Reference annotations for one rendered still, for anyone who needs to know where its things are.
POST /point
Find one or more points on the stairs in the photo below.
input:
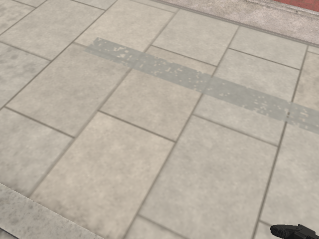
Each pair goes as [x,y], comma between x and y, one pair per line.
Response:
[287,7]

